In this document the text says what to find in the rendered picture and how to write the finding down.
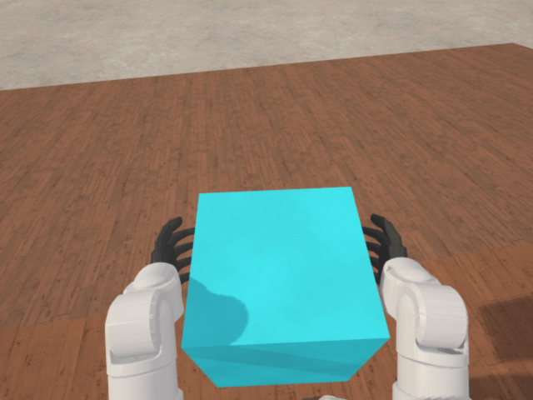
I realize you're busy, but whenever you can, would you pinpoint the robot left hand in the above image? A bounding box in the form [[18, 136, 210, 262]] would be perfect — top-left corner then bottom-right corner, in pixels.
[[150, 217, 195, 285]]

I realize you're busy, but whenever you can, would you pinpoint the robot right forearm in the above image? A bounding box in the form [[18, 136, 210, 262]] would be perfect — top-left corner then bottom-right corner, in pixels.
[[380, 257, 472, 400]]

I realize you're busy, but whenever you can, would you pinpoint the robot left forearm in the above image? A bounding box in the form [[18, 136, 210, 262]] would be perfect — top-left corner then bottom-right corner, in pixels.
[[105, 262, 184, 400]]

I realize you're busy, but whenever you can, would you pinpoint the robot right hand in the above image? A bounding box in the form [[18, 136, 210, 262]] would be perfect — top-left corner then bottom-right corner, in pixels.
[[361, 214, 407, 286]]

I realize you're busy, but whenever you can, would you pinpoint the carton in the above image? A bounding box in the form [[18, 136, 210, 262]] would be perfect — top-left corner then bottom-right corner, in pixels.
[[182, 187, 390, 388]]

